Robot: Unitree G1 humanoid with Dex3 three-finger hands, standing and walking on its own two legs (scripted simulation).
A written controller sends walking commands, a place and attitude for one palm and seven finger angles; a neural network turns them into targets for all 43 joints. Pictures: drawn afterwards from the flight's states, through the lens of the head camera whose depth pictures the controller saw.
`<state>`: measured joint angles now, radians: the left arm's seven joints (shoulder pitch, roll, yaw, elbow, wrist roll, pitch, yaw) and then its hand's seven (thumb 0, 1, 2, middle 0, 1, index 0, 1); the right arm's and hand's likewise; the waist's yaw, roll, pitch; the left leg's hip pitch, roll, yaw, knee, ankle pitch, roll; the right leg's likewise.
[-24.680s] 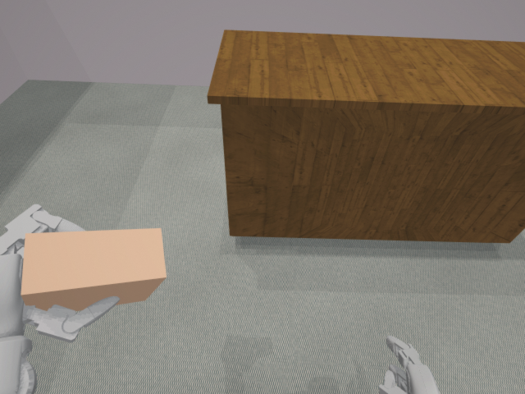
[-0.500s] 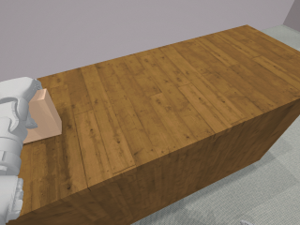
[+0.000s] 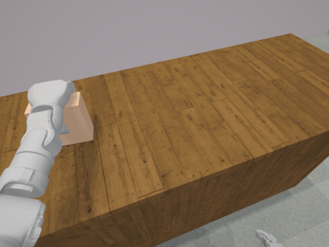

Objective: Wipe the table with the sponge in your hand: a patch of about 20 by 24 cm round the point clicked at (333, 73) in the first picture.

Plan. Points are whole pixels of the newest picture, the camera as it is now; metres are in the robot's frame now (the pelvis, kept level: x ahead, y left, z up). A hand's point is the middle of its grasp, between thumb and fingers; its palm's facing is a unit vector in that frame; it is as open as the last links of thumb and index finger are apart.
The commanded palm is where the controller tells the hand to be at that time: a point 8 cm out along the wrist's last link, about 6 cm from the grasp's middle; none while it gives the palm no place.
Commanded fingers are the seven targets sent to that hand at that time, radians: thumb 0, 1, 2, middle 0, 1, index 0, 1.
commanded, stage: slide across to the middle lane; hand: left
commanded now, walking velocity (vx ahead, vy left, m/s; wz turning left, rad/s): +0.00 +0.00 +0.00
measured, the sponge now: (66, 126) +0.38 +0.31 +0.07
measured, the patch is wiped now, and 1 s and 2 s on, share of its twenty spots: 0.30 0.45 0.65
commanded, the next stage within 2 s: wipe back along the middle lane in 0.24 s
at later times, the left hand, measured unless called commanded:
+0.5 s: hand (84, 108) +0.40 +0.25 +0.12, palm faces +0.02 -0.01 -1.00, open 10.1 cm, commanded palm +0.37 +0.25 +0.17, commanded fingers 0.00 0.10 1.30 -1.20 -1.60 -1.20 -1.60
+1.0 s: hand (85, 118) +0.37 +0.24 +0.12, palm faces +0.03 -0.02 -1.00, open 10.1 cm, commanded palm +0.33 +0.23 +0.16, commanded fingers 0.00 0.10 1.30 -1.20 -1.60 -1.20 -1.60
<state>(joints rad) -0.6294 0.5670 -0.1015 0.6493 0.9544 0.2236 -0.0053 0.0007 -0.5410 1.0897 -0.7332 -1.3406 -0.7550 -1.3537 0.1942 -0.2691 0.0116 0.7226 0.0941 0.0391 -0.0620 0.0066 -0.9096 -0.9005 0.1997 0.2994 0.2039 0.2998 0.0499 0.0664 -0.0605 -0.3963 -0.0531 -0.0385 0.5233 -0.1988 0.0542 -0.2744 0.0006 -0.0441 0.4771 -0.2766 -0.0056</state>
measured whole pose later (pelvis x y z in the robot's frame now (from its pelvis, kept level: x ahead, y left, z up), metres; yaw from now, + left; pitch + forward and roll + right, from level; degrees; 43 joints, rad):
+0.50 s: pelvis +0.02 -0.02 +0.00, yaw +0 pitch +4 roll -1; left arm -0.54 0.46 -0.15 0.50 0.97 0.40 0.00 0.00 -0.53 1.09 -0.71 -1.36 -0.74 -1.38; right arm 0.13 -0.27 0.03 0.70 0.08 0.09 -0.03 0.01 -0.91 -0.90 0.20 0.30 0.20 0.30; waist 0.05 0.09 -0.08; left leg -0.34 -0.04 -0.04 0.50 -0.23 0.03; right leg -0.22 0.02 -0.04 0.46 -0.30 -0.02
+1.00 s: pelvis +0.02 -0.03 +0.00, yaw -2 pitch +2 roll +0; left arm -0.39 0.48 -0.13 0.36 0.96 0.46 -0.02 0.00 -0.50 1.08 -0.67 -1.40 -0.70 -1.42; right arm 0.09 -0.28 0.04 0.67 0.09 0.12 -0.04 0.01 -0.91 -0.90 0.20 0.30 0.20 0.30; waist 0.04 0.09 -0.09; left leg -0.31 -0.01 -0.03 0.50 -0.23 0.01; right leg -0.20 0.04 -0.03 0.47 -0.30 -0.04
